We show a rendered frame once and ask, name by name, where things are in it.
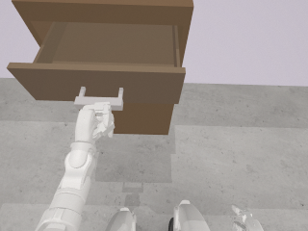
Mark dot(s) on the left robot thigh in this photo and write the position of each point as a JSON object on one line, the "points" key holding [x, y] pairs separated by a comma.
{"points": [[122, 221]]}

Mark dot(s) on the robot left forearm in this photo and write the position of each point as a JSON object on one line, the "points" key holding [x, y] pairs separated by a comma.
{"points": [[65, 210]]}

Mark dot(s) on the cabinet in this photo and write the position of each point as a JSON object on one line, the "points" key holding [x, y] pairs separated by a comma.
{"points": [[135, 118]]}

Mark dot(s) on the drawer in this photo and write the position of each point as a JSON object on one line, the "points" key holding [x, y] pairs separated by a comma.
{"points": [[143, 59]]}

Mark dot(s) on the handle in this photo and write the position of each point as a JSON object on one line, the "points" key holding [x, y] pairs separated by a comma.
{"points": [[115, 102]]}

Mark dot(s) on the robot left hand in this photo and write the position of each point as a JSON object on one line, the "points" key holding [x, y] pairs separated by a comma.
{"points": [[91, 116]]}

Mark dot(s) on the right robot thigh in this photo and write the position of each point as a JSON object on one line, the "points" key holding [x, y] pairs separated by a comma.
{"points": [[187, 218]]}

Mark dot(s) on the robot thigh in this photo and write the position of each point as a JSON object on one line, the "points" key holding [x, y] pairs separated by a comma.
{"points": [[122, 221], [187, 218]]}

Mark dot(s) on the robot right hand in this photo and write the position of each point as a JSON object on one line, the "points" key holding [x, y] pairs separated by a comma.
{"points": [[250, 224]]}

